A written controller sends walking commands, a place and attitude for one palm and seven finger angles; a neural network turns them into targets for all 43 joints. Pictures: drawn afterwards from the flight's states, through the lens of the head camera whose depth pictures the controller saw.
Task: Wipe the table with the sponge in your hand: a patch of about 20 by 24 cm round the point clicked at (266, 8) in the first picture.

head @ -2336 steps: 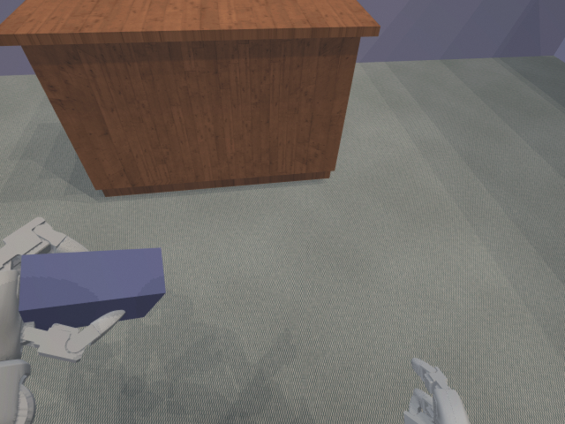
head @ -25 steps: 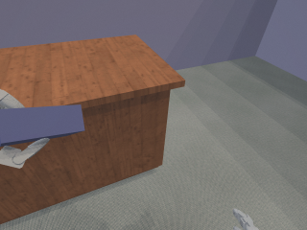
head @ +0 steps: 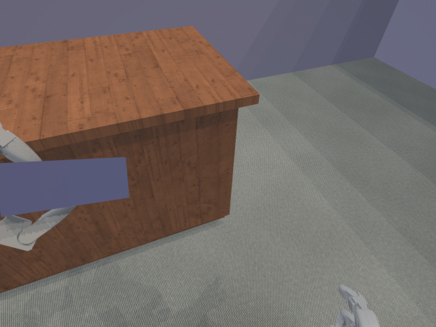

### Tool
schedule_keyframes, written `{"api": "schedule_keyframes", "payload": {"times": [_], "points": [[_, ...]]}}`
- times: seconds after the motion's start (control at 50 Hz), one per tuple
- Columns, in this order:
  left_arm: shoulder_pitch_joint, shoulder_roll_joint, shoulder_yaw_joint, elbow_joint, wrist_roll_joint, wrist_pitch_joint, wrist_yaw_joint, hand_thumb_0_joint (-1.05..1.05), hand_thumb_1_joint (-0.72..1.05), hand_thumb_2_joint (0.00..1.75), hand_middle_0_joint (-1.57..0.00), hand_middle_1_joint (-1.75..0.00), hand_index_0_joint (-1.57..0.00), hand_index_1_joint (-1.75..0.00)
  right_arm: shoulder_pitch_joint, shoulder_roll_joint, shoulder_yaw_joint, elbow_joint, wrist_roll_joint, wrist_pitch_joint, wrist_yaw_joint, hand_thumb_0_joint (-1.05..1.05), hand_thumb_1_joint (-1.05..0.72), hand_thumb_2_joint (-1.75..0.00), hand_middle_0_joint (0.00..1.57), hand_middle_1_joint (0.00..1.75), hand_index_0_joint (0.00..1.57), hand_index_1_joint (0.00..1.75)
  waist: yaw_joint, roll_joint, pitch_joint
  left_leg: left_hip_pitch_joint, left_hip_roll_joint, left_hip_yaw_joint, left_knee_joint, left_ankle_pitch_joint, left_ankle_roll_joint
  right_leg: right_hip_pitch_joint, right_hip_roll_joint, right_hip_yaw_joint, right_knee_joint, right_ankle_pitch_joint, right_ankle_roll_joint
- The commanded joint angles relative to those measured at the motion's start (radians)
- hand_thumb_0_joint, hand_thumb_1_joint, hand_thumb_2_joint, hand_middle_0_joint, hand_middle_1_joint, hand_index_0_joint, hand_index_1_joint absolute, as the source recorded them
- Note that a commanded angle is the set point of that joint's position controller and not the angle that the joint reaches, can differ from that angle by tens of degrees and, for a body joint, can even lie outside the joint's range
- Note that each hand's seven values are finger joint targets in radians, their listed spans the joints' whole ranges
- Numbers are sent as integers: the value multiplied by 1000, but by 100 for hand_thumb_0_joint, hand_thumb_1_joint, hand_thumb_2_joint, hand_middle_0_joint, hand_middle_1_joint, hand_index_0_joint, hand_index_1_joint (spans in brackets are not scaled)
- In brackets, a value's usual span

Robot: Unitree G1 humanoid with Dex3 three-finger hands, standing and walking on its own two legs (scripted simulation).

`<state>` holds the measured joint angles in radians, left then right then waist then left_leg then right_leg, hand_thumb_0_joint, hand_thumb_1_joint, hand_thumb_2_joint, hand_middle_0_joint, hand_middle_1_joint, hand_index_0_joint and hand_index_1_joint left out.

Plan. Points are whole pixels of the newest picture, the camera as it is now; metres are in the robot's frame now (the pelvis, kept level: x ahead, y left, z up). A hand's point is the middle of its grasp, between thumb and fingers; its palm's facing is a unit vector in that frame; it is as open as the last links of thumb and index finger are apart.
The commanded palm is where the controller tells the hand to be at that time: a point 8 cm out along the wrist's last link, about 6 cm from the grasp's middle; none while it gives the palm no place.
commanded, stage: stand and wait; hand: left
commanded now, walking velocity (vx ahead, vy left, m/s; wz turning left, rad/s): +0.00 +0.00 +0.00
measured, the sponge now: (78, 181) +0.24 +0.19 +0.23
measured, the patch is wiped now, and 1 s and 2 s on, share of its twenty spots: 1.00 1.00 1.00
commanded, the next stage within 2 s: none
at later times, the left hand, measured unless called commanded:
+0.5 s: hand (3, 159) +0.24 +0.27 +0.26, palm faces +0.48 -0.80 -0.36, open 9.1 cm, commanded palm +0.19 +0.31 +0.27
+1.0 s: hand out of the picture +0.24 +0.28 +0.25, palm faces +0.47 -0.82 -0.33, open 9.1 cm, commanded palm +0.18 +0.32 +0.27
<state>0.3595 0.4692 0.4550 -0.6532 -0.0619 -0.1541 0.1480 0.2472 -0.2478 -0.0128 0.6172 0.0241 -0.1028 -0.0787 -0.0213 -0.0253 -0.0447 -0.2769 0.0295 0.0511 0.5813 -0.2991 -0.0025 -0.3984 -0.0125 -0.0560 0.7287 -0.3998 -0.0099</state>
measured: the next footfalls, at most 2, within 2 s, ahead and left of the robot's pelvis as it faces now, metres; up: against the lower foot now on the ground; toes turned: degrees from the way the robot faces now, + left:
none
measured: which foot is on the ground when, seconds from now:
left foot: down 0.00-1.00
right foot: down 0.00-1.00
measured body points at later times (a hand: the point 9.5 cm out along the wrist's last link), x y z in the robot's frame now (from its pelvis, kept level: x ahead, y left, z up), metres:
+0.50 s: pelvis +0.03 +0.03 +0.01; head +0.03 +0.03 +0.46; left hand +0.21 +0.31 +0.28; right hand +0.21 -0.19 -0.06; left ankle +0.04 +0.14 -0.73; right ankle +0.04 -0.08 -0.73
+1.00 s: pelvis +0.02 +0.04 +0.01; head +0.01 +0.04 +0.46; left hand +0.21 +0.32 +0.27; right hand +0.19 -0.18 -0.07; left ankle +0.04 +0.14 -0.73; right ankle +0.04 -0.08 -0.73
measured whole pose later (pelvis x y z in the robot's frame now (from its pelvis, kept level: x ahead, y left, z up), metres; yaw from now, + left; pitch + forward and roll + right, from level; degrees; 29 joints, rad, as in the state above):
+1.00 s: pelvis +0.02 +0.04 +0.01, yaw -1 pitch -1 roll -1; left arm 0.33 0.39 0.42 -0.57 -0.07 -0.15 0.15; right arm 0.18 -0.20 0.03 0.62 0.02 -0.05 -0.05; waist 0.01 0.03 0.00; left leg -0.23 0.02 0.02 0.48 -0.23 0.02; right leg -0.21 0.01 -0.03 0.40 -0.17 0.01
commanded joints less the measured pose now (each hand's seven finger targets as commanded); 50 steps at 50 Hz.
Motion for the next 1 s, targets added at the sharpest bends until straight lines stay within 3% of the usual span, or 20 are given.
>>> {"api": "schedule_keyframes", "payload": {"times": [0.0,0.02,0.04,0.06,0.08,0.1,0.16,0.2,0.26,0.28,0.3,0.32,0.36,0.48,0.56,0.62,0.68,0.76,0.84,0.98], "points": [[-145,181,121,-73,-1,-25,36,0,10,130,-120,-160,-120,-160,-99,-98,-15,-135,10,-57,7,0,-90,-90,20,30,20,30,31,180,-5,-117,171,-182,-149,-72,118,154,-10,35,-204,84,21],[-147,175,110,-50,0,-21,27,0,10,130,-120,-160,-120,-160,-109,-103,-17,-143,8,-48,6,0,-90,-90,20,30,20,30,34,48,16,-182,106,-111,-5,-50,85,243,-37,86,-346,213,10],[-143,186,106,-22,-1,-19,16,0,10,130,-120,-160,-120,-160,-112,-98,-26,-146,6,-36,9,0,-90,-90,20,30,20,30,21,-159,13,-251,6,-33,218,-118,43,274,-174,300,-446,278,-48],[-159,186,90,-11,-5,-18,5,0,10,130,-120,-160,-120,-160,-126,-95,-27,-157,10,-29,18,0,-90,-90,20,30,20,30,8,-235,13,-304,-27,-50,388,-161,21,271,-318,488,-519,368,-101],[-184,144,76,-22,-20,-34,-4,0,10,130,-120,-160,-120,-160,-122,-86,-32,-139,24,-33,27,0,-90,-90,20,30,20,30,4,-159,-5,-227,5,-103,443,-115,16,191,-316,443,-558,236,-83],[-156,156,98,-33,-26,-45,-8,0,10,130,-120,-160,-120,-160,-122,-92,-36,-142,25,-33,31,0,-90,-90,20,30,20,30,4,-125,4,-223,28,-120,425,-85,15,174,-302,438,-541,229,-91],[-134,164,115,-138,-24,-73,-3,0,10,130,-120,-160,-120,-160,-149,-51,-10,-152,13,-19,29,0,-90,-90,20,30,20,30,5,-18,-40,-73,53,-94,91,-14,33,188,-252,256,-398,392,-102],[-99,155,109,-192,-25,-80,15,0,10,130,-120,-160,-120,-160,-153,-56,-9,-153,1,-22,20,0,-90,-90,20,30,20,30,5,16,-98,88,15,-57,-102,112,38,186,-176,185,-367,279,-56],[-103,147,94,-244,-25,-79,32,0,10,130,-120,-160,-120,-160,-174,-99,-28,-166,-3,-37,11,0,-90,-90,20,30,20,30,29,157,-86,113,149,-227,-195,131,86,151,-57,123,-294,212,5],[-120,149,98,-243,-24,-77,33,0,10,130,-120,-160,-120,-160,-175,-98,-26,-162,5,-37,14,0,-90,-90,20,30,20,30,37,130,-91,72,152,-222,-188,103,84,179,-40,121,-300,216,17],[-124,157,111,-219,-16,-67,37,0,10,130,-120,-160,-120,-160,-164,-88,-23,-158,7,-42,13,0,-90,-90,20,30,20,30,26,100,-87,50,108,-172,-142,164,67,212,-36,130,-305,305,11],[-121,159,117,-201,-17,-63,37,0,10,130,-120,-160,-120,-160,-162,-80,-18,-151,5,-41,14,0,-90,-90,20,30,20,30,20,117,-99,54,91,-152,-136,202,55,228,-50,128,-301,343,4],[-123,135,95,-158,-18,-55,34,0,10,130,-120,-160,-120,-160,-170,-81,-17,-151,9,-37,15,0,-90,-90,20,30,20,30,17,134,-92,68,85,-145,-135,252,43,236,-55,130,-306,383,0],[-108,123,83,-108,-22,-46,18,0,10,130,-120,-160,-120,-160,-182,-74,-10,-165,12,-16,19,0,-90,-90,20,30,20,30,21,89,-98,88,98,-145,-165,338,37,261,-38,85,-304,427,11],[-104,120,71,-158,-23,-50,11,0,10,130,-120,-160,-120,-160,-203,-76,-5,-181,6,-10,21,0,-90,-90,20,30,20,30,24,130,-68,60,94,-148,-202,261,35,246,-35,83,-320,376,9],[-107,130,79,-182,-23,-57,16,0,10,130,-120,-160,-120,-160,-202,-71,-2,-179,1,-10,19,0,-90,-90,20,30,20,30,26,112,-76,44,90,-141,-212,195,33,257,-36,93,-337,352,9],[-137,135,80,-221,-19,-68,23,0,10,130,-120,-160,-120,-160,-202,-72,-2,-175,-3,-15,15,0,-90,-90,20,30,20,30,27,167,-82,49,90,-143,-228,157,30,254,-31,90,-330,324,5],[-139,127,80,-174,-17,-65,28,0,10,130,-120,-160,-120,-160,-195,-76,-5,-170,-3,-16,11,0,-90,-90,20,30,20,30,25,161,-71,40,84,-146,-238,104,27,248,-30,95,-348,293,3],[-147,104,64,-120,-17,-60,26,0,10,130,-120,-160,-120,-160,-187,-74,-8,-161,2,-12,12,0,-90,-90,20,30,20,30,21,103,-78,55,79,-132,-218,110,25,245,-34,105,-368,305,4],[-143,101,51,-120,-13,-56,21,0,10,130,-120,-160,-120,-160,-197,-75,-5,-164,1,-10,12,0,-90,-90,20,30,20,30,22,94,-49,28,74,-133,-226,54,26,219,-37,113,-393,239,3]]}}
